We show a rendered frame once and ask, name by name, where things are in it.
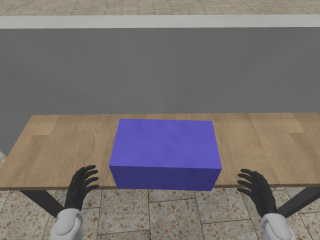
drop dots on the left robot hand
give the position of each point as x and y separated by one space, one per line
77 189

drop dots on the right robot hand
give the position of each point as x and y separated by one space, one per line
261 193

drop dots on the table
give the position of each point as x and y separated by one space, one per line
284 147

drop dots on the carton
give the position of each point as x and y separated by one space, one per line
165 154

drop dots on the robot right forearm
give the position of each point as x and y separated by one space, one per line
274 226

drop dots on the robot left forearm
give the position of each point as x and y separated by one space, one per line
68 225

